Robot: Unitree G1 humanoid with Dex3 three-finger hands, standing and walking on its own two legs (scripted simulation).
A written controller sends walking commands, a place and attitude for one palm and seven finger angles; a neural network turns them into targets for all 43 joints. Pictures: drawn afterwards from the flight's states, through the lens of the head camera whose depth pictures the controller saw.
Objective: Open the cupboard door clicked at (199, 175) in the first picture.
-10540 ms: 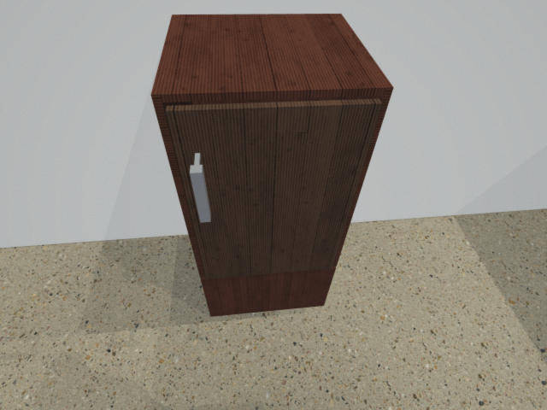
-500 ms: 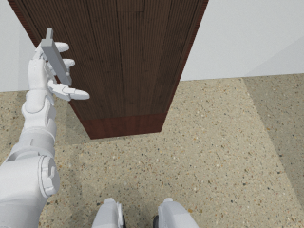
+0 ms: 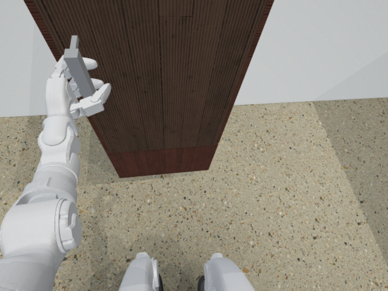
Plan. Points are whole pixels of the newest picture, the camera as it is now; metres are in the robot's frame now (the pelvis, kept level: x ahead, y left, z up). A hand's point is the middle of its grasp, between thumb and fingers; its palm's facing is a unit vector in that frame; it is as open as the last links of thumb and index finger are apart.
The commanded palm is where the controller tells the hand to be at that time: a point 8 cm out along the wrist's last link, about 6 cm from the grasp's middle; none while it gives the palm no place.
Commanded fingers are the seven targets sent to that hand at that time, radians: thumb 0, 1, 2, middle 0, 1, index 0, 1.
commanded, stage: close the thumb around the handle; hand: left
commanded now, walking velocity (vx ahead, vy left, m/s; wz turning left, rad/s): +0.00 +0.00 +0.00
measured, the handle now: (85, 74) +0.55 +0.20 +0.06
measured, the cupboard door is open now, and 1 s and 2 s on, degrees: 0 28 42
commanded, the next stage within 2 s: pull the door open along its arc in 0.20 s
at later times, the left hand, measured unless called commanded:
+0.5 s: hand (95, 98) +0.49 +0.17 +0.06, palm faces +0.07 -1.00 +0.00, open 5.8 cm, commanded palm +0.44 +0.21 +0.06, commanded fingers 0.00 0.90 0.90 -0.40 -1.35 -0.40 -1.35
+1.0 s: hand (133, 163) +0.34 +0.09 +0.07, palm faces +0.38 -0.92 +0.11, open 6.3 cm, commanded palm +0.28 +0.12 +0.06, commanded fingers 0.00 0.90 0.90 -0.40 -1.35 -0.40 -1.35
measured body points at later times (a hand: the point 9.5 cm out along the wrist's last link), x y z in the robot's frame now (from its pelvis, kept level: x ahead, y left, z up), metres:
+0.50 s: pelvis +0.01 +0.00 +0.00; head +0.12 +0.01 +0.44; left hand +0.48 +0.23 +0.06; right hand +0.02 -0.27 -0.11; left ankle +0.03 +0.09 -0.65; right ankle +0.00 -0.11 -0.65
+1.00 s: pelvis +0.02 -0.01 +0.02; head +0.08 +0.00 +0.46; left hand +0.32 +0.14 +0.06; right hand +0.20 -0.22 -0.08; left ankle +0.03 +0.09 -0.65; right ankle +0.00 -0.11 -0.65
